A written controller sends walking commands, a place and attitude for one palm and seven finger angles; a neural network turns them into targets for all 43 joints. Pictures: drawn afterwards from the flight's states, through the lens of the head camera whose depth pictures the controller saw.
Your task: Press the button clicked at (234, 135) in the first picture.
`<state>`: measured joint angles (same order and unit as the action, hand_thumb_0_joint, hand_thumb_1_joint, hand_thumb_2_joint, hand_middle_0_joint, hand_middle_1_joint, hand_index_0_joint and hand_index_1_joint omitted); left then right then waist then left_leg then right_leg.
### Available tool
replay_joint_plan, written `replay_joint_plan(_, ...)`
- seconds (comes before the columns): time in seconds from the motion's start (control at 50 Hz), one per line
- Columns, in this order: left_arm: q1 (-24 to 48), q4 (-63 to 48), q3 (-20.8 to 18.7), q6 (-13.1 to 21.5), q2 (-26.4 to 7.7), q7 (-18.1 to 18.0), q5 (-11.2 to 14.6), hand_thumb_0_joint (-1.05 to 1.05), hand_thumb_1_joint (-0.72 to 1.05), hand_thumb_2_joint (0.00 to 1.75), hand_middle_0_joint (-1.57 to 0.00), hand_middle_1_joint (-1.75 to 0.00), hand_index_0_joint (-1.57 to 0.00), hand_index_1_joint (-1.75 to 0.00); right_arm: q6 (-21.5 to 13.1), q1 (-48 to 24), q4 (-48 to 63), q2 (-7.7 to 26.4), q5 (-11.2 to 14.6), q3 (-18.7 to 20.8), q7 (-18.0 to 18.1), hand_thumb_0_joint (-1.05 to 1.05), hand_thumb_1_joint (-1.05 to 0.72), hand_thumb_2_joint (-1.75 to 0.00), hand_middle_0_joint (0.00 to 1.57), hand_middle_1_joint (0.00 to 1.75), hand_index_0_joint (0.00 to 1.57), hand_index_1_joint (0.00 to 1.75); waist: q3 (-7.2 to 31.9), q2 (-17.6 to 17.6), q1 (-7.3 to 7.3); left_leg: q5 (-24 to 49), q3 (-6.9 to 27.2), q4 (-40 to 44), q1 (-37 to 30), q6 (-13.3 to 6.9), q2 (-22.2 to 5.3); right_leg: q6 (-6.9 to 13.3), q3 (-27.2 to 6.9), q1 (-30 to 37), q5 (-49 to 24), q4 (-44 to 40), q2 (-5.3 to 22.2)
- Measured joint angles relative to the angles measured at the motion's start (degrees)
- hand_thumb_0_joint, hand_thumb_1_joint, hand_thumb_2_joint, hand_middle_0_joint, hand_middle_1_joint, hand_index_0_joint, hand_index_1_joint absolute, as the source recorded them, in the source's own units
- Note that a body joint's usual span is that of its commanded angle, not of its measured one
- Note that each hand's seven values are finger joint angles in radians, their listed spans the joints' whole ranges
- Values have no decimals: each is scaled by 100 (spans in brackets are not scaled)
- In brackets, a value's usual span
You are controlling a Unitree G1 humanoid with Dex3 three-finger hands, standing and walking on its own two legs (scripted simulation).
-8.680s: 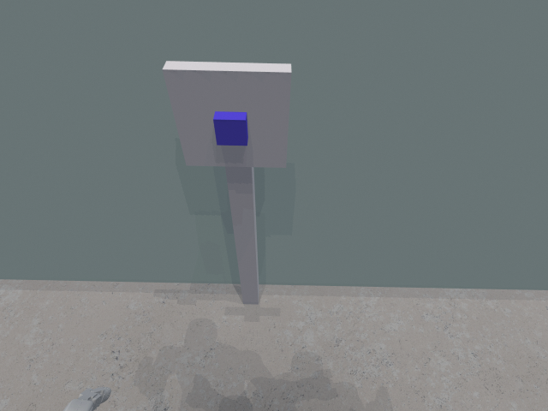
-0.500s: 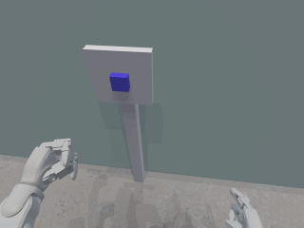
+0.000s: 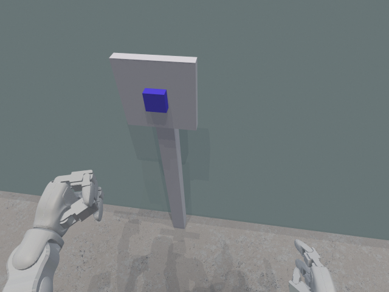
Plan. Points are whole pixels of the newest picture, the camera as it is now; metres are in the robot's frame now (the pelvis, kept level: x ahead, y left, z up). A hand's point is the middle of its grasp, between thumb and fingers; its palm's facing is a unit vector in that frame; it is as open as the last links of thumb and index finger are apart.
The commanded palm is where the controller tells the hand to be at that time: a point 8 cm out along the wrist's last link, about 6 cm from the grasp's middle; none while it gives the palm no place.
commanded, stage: aim a knuckle at the button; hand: left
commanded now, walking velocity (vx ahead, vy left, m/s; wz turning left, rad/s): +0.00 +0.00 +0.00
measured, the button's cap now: (156, 99) +0.56 +0.15 +0.11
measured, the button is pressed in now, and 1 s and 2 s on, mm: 0 0 0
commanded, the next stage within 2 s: press the button with the knuckle in 1.76 s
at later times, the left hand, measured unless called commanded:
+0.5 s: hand (130, 162) +0.35 +0.17 +0.09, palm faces -0.07 -1.00 -0.04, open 3.1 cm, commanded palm +0.34 +0.22 +0.09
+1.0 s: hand (159, 133) +0.45 +0.13 +0.09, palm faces -0.08 -1.00 -0.03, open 3.1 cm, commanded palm +0.44 +0.19 +0.08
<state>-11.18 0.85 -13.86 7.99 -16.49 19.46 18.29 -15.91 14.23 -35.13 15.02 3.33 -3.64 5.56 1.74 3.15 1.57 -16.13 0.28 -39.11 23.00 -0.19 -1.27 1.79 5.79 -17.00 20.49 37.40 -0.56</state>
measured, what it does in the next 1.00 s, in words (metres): stands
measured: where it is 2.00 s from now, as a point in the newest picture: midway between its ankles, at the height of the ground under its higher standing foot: outside the picture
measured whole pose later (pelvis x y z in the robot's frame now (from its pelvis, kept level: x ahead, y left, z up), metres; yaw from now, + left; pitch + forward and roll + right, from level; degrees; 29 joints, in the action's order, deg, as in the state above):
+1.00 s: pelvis +0.01 +0.00 -0.01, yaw -2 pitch +9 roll -1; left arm 36.0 48.9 -11.6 15.3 -16.5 9.7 9.2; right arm -3.3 18.1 -38.8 15.1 2.1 -1.5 2.1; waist 3.4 1.3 -4.3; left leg -18.6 -1.6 -43.6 34.1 -0.3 -1.8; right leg 1.8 3.7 -29.5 22.9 43.4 -0.7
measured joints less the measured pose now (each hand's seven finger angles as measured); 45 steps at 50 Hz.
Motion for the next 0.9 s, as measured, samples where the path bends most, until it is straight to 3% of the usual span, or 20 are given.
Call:
replay_joint_plan(0.18, 1108, 768, 340, -83, 60, -142, -272, 2, 90, 90, -130, -150, -130, -150, 66, -59, -98, -24, -14, -6, 35, 2, -91, -90, 20, 30, 20, 30, -40, -75, -130, 7, -69, -4, 159, -22, 25, -17, -68, -220, 14, 88, 35)
replay_joint_plan(0.34, 1599, 1350, 180, -86, 87, -498, -391, 2, 90, 90, -130, -150, -130, -150, 313, 78, -70, -39, -49, 59, -99, 2, -91, -90, 20, 30, 20, 30, 65, -144, -236, -52, -216, 62, 163, -29, 15, -32, -217, -315, 62, 104, 37)
replay_joint_plan(0.56, 2253, 1951, 426, 168, 204, -636, -550, 2, 90, 90, -130, -150, -130, -150, 579, 107, -156, 19, -50, 167, -175, 2, -91, -90, 20, 30, 20, 30, 46, -126, -244, -144, -196, -72, 350, -44, 31, -47, -199, -474, 143, 204, 54)
replay_joint_plan(0.76, 3299, 3127, 377, 289, 173, -956, -786, 2, 90, 90, -130, -150, -130, -150, 920, 96, -158, -54, -92, 134, -263, 2, -91, -90, 20, 30, 20, 30, 94, -182, -403, -173, -219, -176, 587, -24, 1, -23, -226, -742, 183, 346, 31)
replay_joint_plan(0.9, 4110, 4048, 255, 557, 30, -984, -847, 2, 90, 90, -130, -150, -130, -150, 1123, 252, -260, -37, -106, 176, -299, 1, -91, -90, 20, 30, 20, 30, 106, -193, -496, -204, -199, -313, 856, -6, -35, 0, -210, -1001, 205, 462, -1)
